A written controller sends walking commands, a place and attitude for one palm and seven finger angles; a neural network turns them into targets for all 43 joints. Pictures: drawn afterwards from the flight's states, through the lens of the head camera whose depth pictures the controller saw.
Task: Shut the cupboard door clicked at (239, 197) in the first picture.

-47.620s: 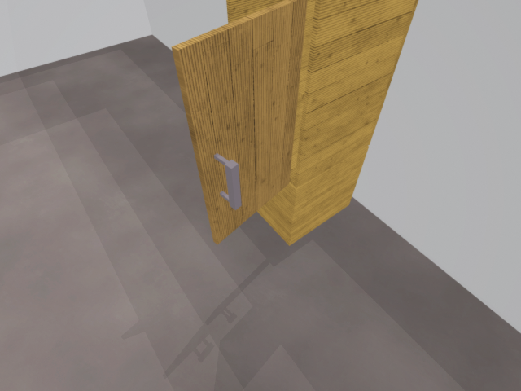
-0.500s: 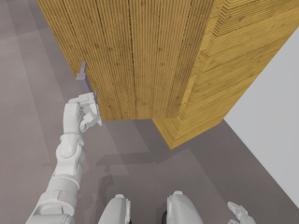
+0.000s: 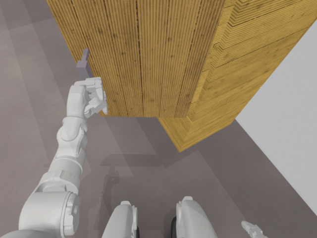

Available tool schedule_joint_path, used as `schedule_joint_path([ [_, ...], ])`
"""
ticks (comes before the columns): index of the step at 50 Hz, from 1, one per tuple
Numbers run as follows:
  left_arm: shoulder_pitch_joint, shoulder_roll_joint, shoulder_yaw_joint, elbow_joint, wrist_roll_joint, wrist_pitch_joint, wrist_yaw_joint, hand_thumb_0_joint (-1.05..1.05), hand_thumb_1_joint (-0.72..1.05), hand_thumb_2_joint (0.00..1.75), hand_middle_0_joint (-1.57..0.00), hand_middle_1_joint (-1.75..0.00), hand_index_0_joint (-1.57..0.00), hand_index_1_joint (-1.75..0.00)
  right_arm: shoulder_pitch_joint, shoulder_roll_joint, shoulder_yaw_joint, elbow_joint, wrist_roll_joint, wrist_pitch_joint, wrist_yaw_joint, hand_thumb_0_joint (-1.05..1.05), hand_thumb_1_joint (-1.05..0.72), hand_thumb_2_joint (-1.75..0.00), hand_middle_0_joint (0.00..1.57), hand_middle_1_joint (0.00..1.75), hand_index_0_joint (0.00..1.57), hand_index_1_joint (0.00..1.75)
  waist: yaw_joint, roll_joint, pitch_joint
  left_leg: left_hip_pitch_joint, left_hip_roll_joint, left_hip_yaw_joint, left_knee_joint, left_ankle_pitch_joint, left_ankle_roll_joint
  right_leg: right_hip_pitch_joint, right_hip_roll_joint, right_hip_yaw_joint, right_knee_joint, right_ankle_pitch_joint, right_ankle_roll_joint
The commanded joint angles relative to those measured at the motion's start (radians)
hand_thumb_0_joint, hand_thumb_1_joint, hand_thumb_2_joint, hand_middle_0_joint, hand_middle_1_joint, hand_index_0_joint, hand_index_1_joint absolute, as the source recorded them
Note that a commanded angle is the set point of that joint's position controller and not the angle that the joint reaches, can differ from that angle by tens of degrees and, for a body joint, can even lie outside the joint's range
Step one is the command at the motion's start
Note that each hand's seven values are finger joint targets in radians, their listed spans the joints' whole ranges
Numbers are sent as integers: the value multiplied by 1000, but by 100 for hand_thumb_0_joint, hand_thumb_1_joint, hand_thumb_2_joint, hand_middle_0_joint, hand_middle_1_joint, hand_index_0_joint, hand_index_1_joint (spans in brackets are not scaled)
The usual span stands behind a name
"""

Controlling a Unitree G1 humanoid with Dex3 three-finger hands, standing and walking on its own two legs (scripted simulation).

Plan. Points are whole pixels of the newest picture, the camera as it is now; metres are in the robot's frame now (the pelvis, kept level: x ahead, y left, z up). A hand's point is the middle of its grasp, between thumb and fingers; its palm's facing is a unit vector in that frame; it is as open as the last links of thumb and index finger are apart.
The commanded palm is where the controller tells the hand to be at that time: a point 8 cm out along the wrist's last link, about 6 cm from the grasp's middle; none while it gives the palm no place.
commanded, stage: push the door shut along its arc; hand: left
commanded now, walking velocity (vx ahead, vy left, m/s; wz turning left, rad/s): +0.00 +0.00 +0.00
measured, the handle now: (91, 77) +0.52 +0.17 +0.04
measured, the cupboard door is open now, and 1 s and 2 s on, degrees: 60 41 28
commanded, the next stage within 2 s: pull the fist back off the door in 1.40 s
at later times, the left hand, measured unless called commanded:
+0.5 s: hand (109, 81) +0.51 +0.12 +0.04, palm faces -0.18 -0.98 -0.04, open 3.1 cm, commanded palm +0.51 +0.14 +0.04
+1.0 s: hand (131, 64) +0.57 +0.07 +0.04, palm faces -0.32 -0.95 -0.06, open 2.8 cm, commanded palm +0.57 +0.10 +0.04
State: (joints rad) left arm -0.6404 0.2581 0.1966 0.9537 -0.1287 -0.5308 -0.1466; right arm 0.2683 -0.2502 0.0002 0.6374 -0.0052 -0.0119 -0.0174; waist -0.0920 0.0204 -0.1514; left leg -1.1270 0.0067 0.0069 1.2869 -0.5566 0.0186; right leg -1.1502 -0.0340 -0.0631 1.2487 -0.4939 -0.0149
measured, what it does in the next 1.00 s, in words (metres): stands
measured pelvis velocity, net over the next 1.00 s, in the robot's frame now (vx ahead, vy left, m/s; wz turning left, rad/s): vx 0.00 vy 0.01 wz -0.05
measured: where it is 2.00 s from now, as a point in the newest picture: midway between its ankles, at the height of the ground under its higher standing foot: outside the picture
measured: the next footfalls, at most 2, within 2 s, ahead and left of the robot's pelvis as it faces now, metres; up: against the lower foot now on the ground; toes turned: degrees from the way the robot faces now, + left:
none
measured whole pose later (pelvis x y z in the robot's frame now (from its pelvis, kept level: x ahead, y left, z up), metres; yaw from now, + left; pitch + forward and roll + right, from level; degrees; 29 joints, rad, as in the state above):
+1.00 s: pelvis +0.00 +0.01 -0.03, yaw -3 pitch +31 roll -3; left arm -1.17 0.50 0.26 1.24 -0.02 -0.33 -0.30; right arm 0.38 -0.24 0.05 0.63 -0.03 0.03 0.02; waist -0.25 0.06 -0.13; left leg -1.36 0.04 0.00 1.41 -0.59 0.03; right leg -1.38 0.00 -0.07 1.33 -0.50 -0.01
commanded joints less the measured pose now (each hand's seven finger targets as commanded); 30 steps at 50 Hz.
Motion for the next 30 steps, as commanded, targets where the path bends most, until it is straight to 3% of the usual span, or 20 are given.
schedule_joint_path([
  [1, -569, 134, -15, -186, 9, -65, -35, 0, 90, 90, -130, -150, -130, -150, 116, -165, -62, -69, -1, -31, -11, 0, -90, -90, 20, 30, 20, 30, -79, 74, -476, 273, -13, -62, -166, 208, 2, 208, 32, 47, -162, 167, -13],
  [7, -670, 168, -15, -91, 14, -50, -67, 0, 90, 90, -130, -150, -130, -150, 148, -185, -60, -51, -1, -23, -7, 0, -90, -90, 20, 30, 20, 30, -115, 50, -453, 253, -10, -81, -162, 167, 7, 158, 38, 39, -163, 125, -16],
  [10, -745, 189, -16, -61, 15, -40, -84, 0, 90, 90, -130, -150, -130, -150, 163, -193, -56, -41, -2, -21, -8, 0, -90, -90, 20, 30, 20, 30, -139, 69, -455, 245, -9, -86, -148, 157, 11, 124, 40, 39, -158, 116, -17],
  [14, -813, 166, -47, -57, 14, -31, -108, 0, 90, 90, -130, -150, -130, -150, 187, -198, -55, -41, -7, -24, -5, 0, -90, -90, 20, 30, 20, 30, -157, 128, -479, 295, -8, -105, -144, 177, 9, 68, 43, 26, -141, 118, -25],
  [15, -816, 192, -31, -50, 20, -28, -110, 0, 90, 90, -130, -150, -130, -150, 188, -204, -56, -35, -8, -21, -3, 0, -90, -90, 20, 30, 20, 30, -147, 142, -504, 309, -3, -113, -145, 183, 3, 57, 42, 25, -134, 121, -26],
  [16, -833, 159, -62, -32, 19, -18, -115, 0, 90, 90, -130, -150, -130, -150, 190, -202, -55, -33, -7, -20, -1, 0, -90, -90, 20, 30, 20, 30, -166, 138, -492, 307, -4, -112, -139, 180, 5, 41, 42, 25, -138, 121, -24],
  [18, -860, 187, -41, 12, 23, 2, -112, 0, 90, 90, -130, -150, -130, -150, 202, -207, -51, -27, -9, -17, 0, 0, -90, -90, 20, 30, 20, 30, -176, 118, -456, 271, -2, -118, -138, 148, 7, 28, 45, 20, -135, 101, -23],
  [20, -904, 225, -24, 20, 35, 8, -109, 0, 90, 90, -130, -150, -130, -150, 210, -212, -47, -25, -12, -17, -1, 0, -90, -90, 20, 30, 20, 30, -180, 136, -469, 268, 0, -124, -131, 146, 8, 8, 45, 20, -126, 96, -25],
  [21, -926, 215, -35, 11, 40, 12, -108, 0, 90, 90, -130, -150, -130, -150, 215, -211, -47, -24, -14, -18, 1, 0, -90, -90, 20, 30, 20, 30, -191, 149, -478, 279, 1, -126, -124, 160, 9, -5, 45, 19, -121, 105, -25],
  [22, -930, 220, -32, 9, 45, 13, -110, 0, 90, 90, -130, -150, -130, -150, 222, -211, -47, -24, -18, -17, 3, 0, -90, -90, 20, 30, 20, 30, -183, 164, -504, 290, 0, -127, -120, 183, 6, 4, 45, 18, -116, 115, -27],
  [25, -961, 229, -34, 20, 51, 25, -120, 0, 90, 90, -130, -150, -130, -150, 237, -214, -46, -20, -19, -12, 6, 0, -90, -90, 20, 30, 20, 30, -197, 179, -521, 320, 10, -140, -109, 230, 2, -27, 46, 11, -104, 140, -27],
  [26, -956, 197, -58, 43, 55, 37, -124, 0, 90, 90, -130, -150, -130, -150, 242, -212, -46, -22, -19, -10, 10, 0, -90, -90, 20, 30, 20, 30, -203, 183, -507, 326, 10, -148, -110, 227, 0, -47, 48, 7, -103, 135, -28],
  [30, -1007, 272, 3, 53, 56, 62, -119, 0, 90, 90, -130, -150, -130, -150, 256, -219, -41, -23, -22, -4, 10, 0, -90, -90, 20, 30, 20, 30, -204, 195, -538, 320, 15, -152, -94, 252, 1, -52, 51, 6, -87, 147, -29],
])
